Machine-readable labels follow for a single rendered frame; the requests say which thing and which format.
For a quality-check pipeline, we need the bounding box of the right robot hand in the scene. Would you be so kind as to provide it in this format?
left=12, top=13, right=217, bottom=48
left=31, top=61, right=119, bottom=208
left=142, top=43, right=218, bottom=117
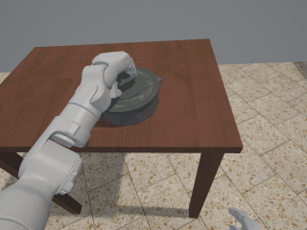
left=228, top=207, right=261, bottom=230

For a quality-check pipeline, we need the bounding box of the left robot hand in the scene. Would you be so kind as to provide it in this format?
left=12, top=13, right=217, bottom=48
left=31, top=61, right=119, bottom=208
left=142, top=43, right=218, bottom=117
left=92, top=51, right=137, bottom=99

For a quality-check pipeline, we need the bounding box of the table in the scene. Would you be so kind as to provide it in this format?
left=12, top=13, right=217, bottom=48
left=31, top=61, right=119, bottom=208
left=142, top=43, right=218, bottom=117
left=0, top=38, right=244, bottom=219

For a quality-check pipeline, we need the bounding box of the lid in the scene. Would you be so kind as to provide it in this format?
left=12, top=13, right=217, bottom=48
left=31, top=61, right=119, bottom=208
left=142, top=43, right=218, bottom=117
left=104, top=66, right=160, bottom=115

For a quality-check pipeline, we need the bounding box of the pot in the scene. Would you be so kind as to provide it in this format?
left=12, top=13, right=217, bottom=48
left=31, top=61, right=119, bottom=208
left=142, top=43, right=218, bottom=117
left=100, top=77, right=162, bottom=126

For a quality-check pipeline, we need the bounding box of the robot left upper arm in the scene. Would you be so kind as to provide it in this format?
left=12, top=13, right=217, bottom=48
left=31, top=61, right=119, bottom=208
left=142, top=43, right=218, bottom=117
left=0, top=139, right=83, bottom=230

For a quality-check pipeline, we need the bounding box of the knob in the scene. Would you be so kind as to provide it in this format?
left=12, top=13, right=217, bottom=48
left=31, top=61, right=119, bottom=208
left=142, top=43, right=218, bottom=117
left=116, top=71, right=135, bottom=91

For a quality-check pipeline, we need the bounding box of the robot left forearm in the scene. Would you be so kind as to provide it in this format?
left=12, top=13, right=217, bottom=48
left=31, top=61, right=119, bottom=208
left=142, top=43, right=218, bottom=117
left=18, top=59, right=118, bottom=178

